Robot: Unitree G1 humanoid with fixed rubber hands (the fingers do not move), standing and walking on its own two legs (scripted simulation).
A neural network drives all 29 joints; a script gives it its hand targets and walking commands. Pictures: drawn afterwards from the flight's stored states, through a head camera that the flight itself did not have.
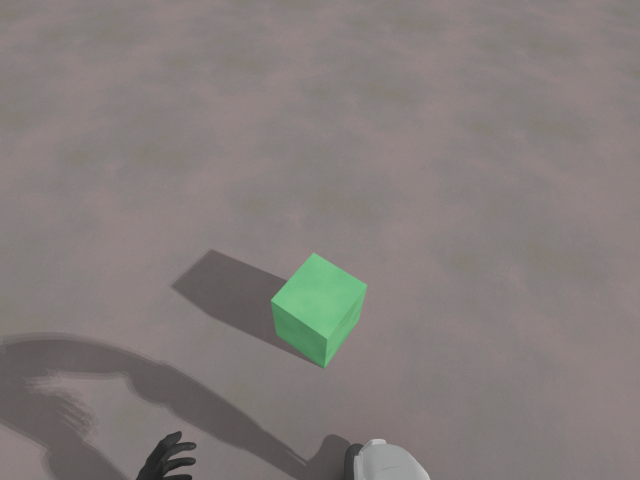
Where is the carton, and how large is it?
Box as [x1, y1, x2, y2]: [271, 253, 366, 368]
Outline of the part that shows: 313,253 271,299 276,334 324,368 358,320 366,285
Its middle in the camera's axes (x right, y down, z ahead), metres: -0.01 +0.22 +1.23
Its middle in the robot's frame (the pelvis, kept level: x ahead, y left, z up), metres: +0.64 -0.07 -0.65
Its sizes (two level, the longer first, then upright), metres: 0.210 0.200 0.250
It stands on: the floor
